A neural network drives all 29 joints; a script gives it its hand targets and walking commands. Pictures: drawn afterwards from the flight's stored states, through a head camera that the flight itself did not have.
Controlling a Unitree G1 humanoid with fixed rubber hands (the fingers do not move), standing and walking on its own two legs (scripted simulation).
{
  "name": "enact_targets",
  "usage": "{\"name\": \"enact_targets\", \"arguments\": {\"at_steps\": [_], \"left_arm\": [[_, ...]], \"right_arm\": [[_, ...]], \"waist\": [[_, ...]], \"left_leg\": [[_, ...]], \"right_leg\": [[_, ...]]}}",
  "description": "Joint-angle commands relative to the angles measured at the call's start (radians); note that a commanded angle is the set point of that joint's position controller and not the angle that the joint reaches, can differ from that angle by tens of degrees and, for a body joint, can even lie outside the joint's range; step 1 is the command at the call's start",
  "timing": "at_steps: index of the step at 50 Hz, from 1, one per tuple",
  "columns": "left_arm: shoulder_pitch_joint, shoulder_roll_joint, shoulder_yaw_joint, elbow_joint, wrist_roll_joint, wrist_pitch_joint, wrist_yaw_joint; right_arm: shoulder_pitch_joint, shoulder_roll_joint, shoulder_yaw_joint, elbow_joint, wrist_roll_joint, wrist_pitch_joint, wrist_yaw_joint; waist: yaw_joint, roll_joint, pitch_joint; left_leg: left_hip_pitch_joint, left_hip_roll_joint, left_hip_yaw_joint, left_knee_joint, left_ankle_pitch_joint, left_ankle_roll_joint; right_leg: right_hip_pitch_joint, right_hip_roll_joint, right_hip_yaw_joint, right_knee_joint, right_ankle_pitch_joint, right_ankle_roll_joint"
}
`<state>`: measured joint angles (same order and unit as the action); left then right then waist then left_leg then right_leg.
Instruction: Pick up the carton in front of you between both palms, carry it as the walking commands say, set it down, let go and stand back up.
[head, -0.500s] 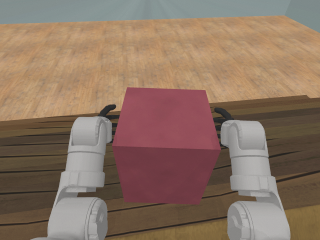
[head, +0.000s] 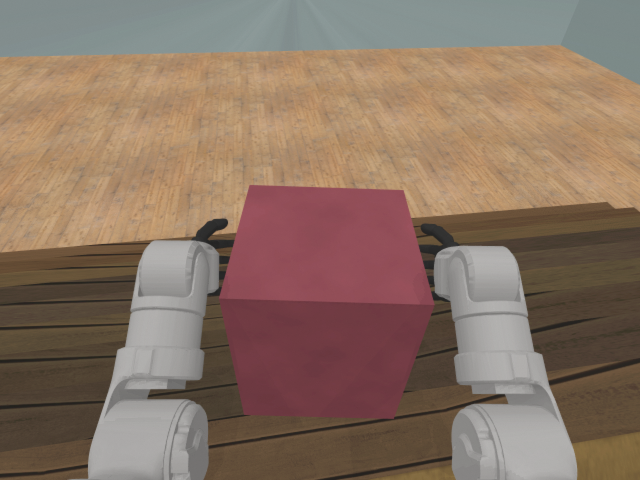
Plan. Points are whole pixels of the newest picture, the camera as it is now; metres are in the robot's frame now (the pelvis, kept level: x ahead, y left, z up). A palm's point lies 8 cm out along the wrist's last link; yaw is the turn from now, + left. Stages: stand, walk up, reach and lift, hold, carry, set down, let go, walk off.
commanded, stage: carry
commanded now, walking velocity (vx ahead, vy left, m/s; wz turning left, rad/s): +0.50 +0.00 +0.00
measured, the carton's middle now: (322, 303) +0.36 +0.00 +0.05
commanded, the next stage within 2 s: none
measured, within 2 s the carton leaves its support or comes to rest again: neither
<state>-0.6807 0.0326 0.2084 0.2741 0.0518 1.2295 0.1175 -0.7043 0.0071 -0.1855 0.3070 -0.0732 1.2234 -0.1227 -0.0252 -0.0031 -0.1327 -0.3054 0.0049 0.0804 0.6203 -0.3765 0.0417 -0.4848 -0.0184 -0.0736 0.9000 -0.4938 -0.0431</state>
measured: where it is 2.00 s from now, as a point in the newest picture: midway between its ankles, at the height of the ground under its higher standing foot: (311, 334)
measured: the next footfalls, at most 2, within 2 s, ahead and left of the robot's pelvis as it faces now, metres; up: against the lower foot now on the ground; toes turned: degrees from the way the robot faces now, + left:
right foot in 0.22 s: +0.22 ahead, -0.11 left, +0.00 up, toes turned -3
left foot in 0.88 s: +0.52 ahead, +0.07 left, -0.15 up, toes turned +4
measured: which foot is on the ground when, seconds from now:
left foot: down 0.00-0.24, up 0.26-0.86, down 0.88-1.00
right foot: up 0.00-0.20, down 0.22-0.90, up 0.92-1.00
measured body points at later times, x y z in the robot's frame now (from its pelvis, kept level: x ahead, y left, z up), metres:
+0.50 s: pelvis +0.17 -0.06 +0.00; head +0.23 -0.07 +0.45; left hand +0.55 +0.11 +0.10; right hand +0.56 -0.19 +0.10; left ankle +0.22 +0.10 -0.67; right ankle +0.18 -0.11 -0.73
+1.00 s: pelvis +0.46 +0.02 -0.18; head +0.45 +0.03 +0.27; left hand +0.85 +0.15 -0.05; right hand +0.81 -0.15 -0.05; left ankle +0.48 +0.06 -0.88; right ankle +0.35 -0.11 -0.69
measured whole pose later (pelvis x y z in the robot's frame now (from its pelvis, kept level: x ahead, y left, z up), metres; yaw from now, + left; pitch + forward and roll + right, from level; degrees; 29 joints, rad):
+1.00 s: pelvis +0.46 +0.02 -0.18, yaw -1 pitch +1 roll +0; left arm -0.74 0.04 0.21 0.32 0.05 1.18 0.11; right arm -0.71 -0.02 -0.18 0.29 -0.03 1.19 -0.12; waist -0.07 -0.01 -0.06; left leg -0.44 -0.05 0.14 0.82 -0.42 0.14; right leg -0.59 0.01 0.05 1.76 -0.70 -0.03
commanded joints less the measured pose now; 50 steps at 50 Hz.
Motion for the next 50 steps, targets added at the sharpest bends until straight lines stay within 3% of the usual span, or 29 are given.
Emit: {"name": "enact_targets", "arguments": {"at_steps": [1, 5, 8, 10, 11, 12, 13, 14, 16, 17, 22, 24, 25, 30, 32, 34, 36, 37, 39, 40, 42, 43, 44, 45, 46, 47, 48, 49, 50], "left_arm": [[-0.779, -1.179, -0.538, -0.123, -0.422, -0.037, -0.220], [-0.749, -1.166, -0.537, -0.140, -0.414, -0.027, -0.206], [-0.710, -1.140, -0.528, -0.131, -0.390, -0.021, -0.204], [-0.686, -1.125, -0.517, -0.120, -0.376, -0.021, -0.209], [-0.669, -1.119, -0.512, -0.107, -0.367, -0.024, -0.215], [-0.624, -1.100, -0.503, -0.083, -0.358, -0.028, -0.221], [-0.626, -1.092, -0.496, -0.070, -0.348, -0.035, -0.226], [-0.655, -1.108, -0.494, -0.095, -0.357, -0.040, -0.233], [-0.750, -1.155, -0.545, -0.189, -0.403, -0.054, -0.244], [-0.802, -1.172, -0.572, -0.240, -0.430, -0.059, -0.245], [-0.823, -1.177, -0.639, -0.356, -0.492, -0.053, -0.241], [-0.803, -1.150, -0.648, -0.367, -0.493, -0.041, -0.241], [-0.778, -1.143, -0.653, -0.355, -0.488, -0.036, -0.243], [-0.712, -1.130, -0.643, -0.235, -0.457, -0.030, -0.259], [-0.689, -1.130, -0.626, -0.181, -0.447, -0.038, -0.264], [-0.681, -1.140, -0.613, -0.128, -0.444, -0.050, -0.271], [-0.714, -1.167, -0.605, -0.101, -0.453, -0.065, -0.281], [-0.731, -1.175, -0.605, -0.105, -0.463, -0.075, -0.285], [-0.760, -1.191, -0.593, -0.091, -0.467, -0.086, -0.287], [-0.754, -1.193, -0.582, -0.074, -0.464, -0.091, -0.288], [-0.729, -1.208, -0.562, -0.030, -0.462, -0.092, -0.288], [-0.742, -1.206, -0.547, -0.031, -0.453, -0.095, -0.283], [-0.750, -1.202, -0.535, -0.028, -0.438, -0.089, -0.274], [-0.750, -1.165, -0.510, -0.017, -0.421, -0.080, -0.257], [-0.724, -1.099, -0.466, 0.009, -0.390, -0.065, -0.235], [-0.693, -1.072, -0.451, -0.009, -0.369, -0.057, -0.214], [-0.697, -1.063, -0.455, -0.042, -0.366, -0.054, -0.196], [-0.716, -1.071, -0.459, -0.094, -0.368, -0.052, -0.185], [-0.752, -1.078, -0.478, -0.145, -0.370, -0.054, -0.179]], "right_arm": [[-0.800, 1.109, 0.518, -0.223, 0.458, -0.039, 0.227], [-0.804, 1.117, 0.548, -0.280, 0.478, -0.037, 0.220], [-0.769, 1.128, 0.567, -0.252, 0.484, -0.034, 0.226], [-0.764, 1.138, 0.578, -0.231, 0.487, -0.037, 0.229], [-0.742, 1.141, 0.582, -0.212, 0.482, -0.037, 0.230], [-0.727, 1.134, 0.578, -0.195, 0.478, -0.037, 0.232], [-0.725, 1.154, 0.567, -0.183, 0.464, -0.037, 0.233], [-0.757, 1.157, 0.571, -0.191, 0.462, -0.041, 0.232], [-0.772, 1.180, 0.585, -0.220, 0.465, -0.052, 0.224], [-0.777, 1.187, 0.589, -0.242, 0.464, -0.055, 0.217], [-0.725, 1.148, 0.604, -0.329, 0.439, -0.055, 0.170], [-0.702, 1.116, 0.610, -0.345, 0.419, -0.048, 0.160], [-0.686, 1.099, 0.610, -0.344, 0.403, -0.043, 0.158], [-0.637, 1.046, 0.586, -0.252, 0.357, -0.023, 0.183], [-0.618, 1.047, 0.571, -0.204, 0.351, -0.020, 0.203], [-0.601, 1.048, 0.542, -0.148, 0.338, -0.026, 0.216], [-0.599, 1.037, 0.503, -0.110, 0.318, -0.035, 0.224], [-0.602, 1.043, 0.498, -0.099, 0.319, -0.039, 0.223], [-0.632, 1.054, 0.488, -0.094, 0.330, -0.043, 0.224], [-0.638, 1.057, 0.479, -0.087, 0.328, -0.042, 0.225], [-0.616, 1.039, 0.449, -0.048, 0.327, -0.050, 0.229], [-0.620, 1.048, 0.443, -0.051, 0.344, -0.057, 0.236], [-0.626, 1.044, 0.433, -0.051, 0.357, -0.064, 0.242], [-0.656, 1.031, 0.427, -0.038, 0.382, -0.062, 0.247], [-0.684, 1.036, 0.451, -0.036, 0.412, -0.059, 0.245], [-0.733, 1.047, 0.477, -0.084, 0.455, -0.059, 0.245], [-0.784, 1.066, 0.513, -0.147, 0.483, -0.058, 0.239], [-0.833, 1.086, 0.535, -0.199, 0.502, -0.063, 0.233], [-0.857, 1.129, 0.557, -0.244, 0.529, -0.069, 0.230]], "waist": [[-0.057, 0.108, -0.268], [-0.063, 0.161, -0.268], [-0.044, 0.180, -0.250], [0.028, 0.161, -0.290], [0.059, 0.091, -0.346], [0.096, -0.082, -0.427], [0.080, -0.336, -0.428], [0.073, -0.279, -0.417], [0.075, -0.099, -0.362], [0.066, -0.085, -0.355], [0.074, -0.096, -0.396], [0.084, -0.106, -0.413], [0.087, -0.111, -0.439], [0.107, -0.082, -0.356], [0.164, -0.078, -0.278], [0.178, -0.061, -0.241], [0.156, 0.006, -0.186], [0.162, -0.012, -0.159], [0.141, -0.094, -0.101], [0.048, -0.141, -0.181], [-0.070, -0.109, -0.267], [-0.174, -0.030, -0.292], [-0.216, 0.191, -0.196], [-0.067, 0.265, -0.136], [-0.020, 0.265, -0.244], [-0.025, 0.177, -0.297], [0.002, 0.095, -0.302], [0.019, 0.114, -0.399], [0.018, 0.092, -0.388]], "left_leg": [[0.525, 0.319, -0.448, -0.162, 0.403, 0.216], [0.401, 0.244, -0.285, -0.167, 0.445, 0.156], [0.309, 0.211, -0.205, -0.146, 0.502, 0.114], [0.202, 0.178, -0.112, -0.037, 0.569, 0.057], [0.101, 0.142, -0.040, 0.129, 0.569, 0.025], [-0.103, 0.067, 0.007, 0.373, 0.291, -0.029], [-0.378, -0.078, -0.045, 0.544, -0.191, -0.044], [-0.446, -0.028, -0.127, 0.647, -0.211, -0.017], [-0.474, 0.021, -0.133, 0.654, -0.130, -0.005], [-0.461, 0.041, -0.137, 0.607, -0.092, -0.008], [-0.403, 0.023, -0.080, 0.403, -0.069, -0.041], [-0.426, 0.022, -0.072, 0.399, 0.012, -0.032], [-0.444, 0.040, -0.074, 0.503, 0.147, -0.022], [-0.639, 0.053, -0.084, 0.544, 0.115, -0.009], [-0.857, 0.076, -0.145, 0.413, 0.241, -0.005], [-0.859, 0.071, -0.136, 0.341, 0.329, -0.003], [-0.558, 0.047, -0.085, 0.070, 0.624, -0.020], [-0.386, 0.034, -0.043, -0.013, 0.759, -0.014], [-0.159, 0.019, -0.022, -0.048, 0.832, 0.002], [0.014, 0.021, 0.008, 0.121, 0.917, 0.022], [0.192, -0.029, 0.075, 0.073, 0.743, 0.030], [0.339, -0.046, 0.126, 0.020, 0.698, 0.034], [0.332, 0.002, 0.084, -0.237, 0.615, 0.064], [0.509, 0.153, -0.072, 0.025, 1.156, 0.060], [0.645, 0.261, -0.282, 0.174, 1.435, 0.117], [0.587, 0.300, -0.392, 0.067, 1.152, 0.164], [0.504, 0.308, -0.460, 0.032, 0.913, 0.187], [0.477, 0.379, -0.639, 0.014, 0.530, 0.253], [0.370, 0.384, -0.708, -0.039, 0.314, 0.269]], "right_leg": [[-0.428, -0.014, 0.038, 0.143, -0.041, -0.002], [-0.273, 0.008, 0.000, -0.011, 0.137, 0.004], [-0.120, 0.043, -0.031, -0.197, 0.198, -0.012], [0.166, 0.092, -0.086, -0.364, 0.323, -0.032], [0.379, 0.061, -0.055, -0.375, 0.326, -0.048], [0.581, -0.152, 0.284, -0.402, 0.287, -0.085], [0.709, -0.327, 0.693, -0.494, 0.426, -0.179], [0.727, -0.314, 0.676, -0.453, 0.443, -0.221], [0.628, -0.264, 0.519, -0.419, 0.526, -0.203], [0.580, -0.244, 0.461, -0.420, 0.519, -0.192], [0.544, -0.208, 0.336, -0.417, 0.639, -0.216], [0.578, -0.214, 0.327, -0.398, 0.738, -0.225], [0.606, -0.213, 0.307, -0.342, 0.781, -0.219], [0.692, -0.212, 0.357, -0.257, 0.854, -0.229], [0.838, -0.192, 0.403, -0.208, 0.736, -0.201], [0.804, -0.179, 0.401, -0.159, 0.753, -0.198], [0.505, -0.107, 0.275, -0.163, 0.510, -0.147], [0.350, -0.086, 0.220, -0.192, 0.396, -0.127], [0.148, -0.073, 0.188, -0.198, 0.304, -0.107], [0.099, -0.114, 0.157, -0.084, 0.414, -0.082], [0.175, -0.080, 0.054, 0.213, 0.720, -0.021], [0.117, -0.088, -0.011, 0.503, 0.804, -0.002], [0.025, 0.060, -0.072, 0.875, 0.306, 0.015], [-0.312, 0.130, 0.040, 1.030, -0.289, 0.010], [-0.429, 0.103, 0.139, 1.022, -0.316, 0.013], [-0.435, 0.067, 0.108, 0.951, -0.260, 0.012], [-0.427, 0.026, 0.106, 0.935, -0.227, 0.009], [-0.463, -0.017, 0.160, 0.879, -0.164, 0.012], [-0.440, -0.029, 0.159, 0.836, -0.186, 0.017]]}}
